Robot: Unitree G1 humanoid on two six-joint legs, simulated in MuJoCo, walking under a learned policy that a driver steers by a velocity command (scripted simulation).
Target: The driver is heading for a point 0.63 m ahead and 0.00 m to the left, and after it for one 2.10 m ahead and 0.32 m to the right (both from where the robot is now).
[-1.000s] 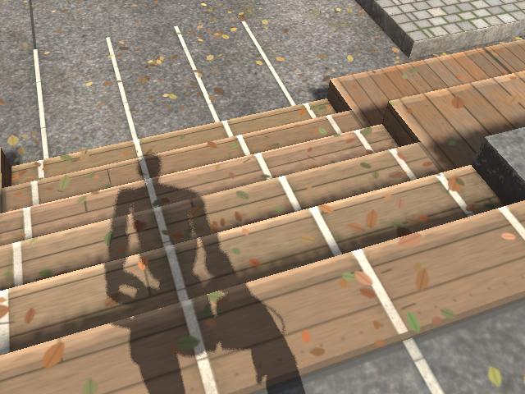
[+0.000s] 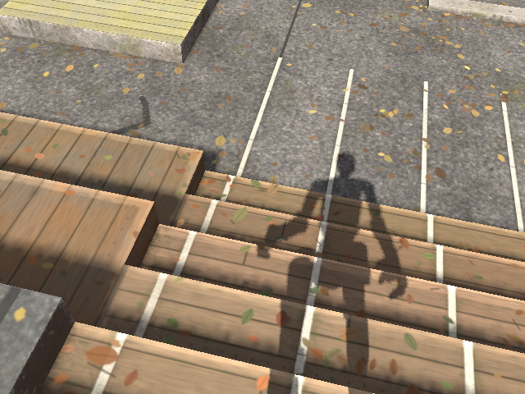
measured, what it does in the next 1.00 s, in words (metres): walks ahead, turning left: right foot, then left foot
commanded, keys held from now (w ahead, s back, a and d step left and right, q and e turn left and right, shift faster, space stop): q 0.28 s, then no key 0.72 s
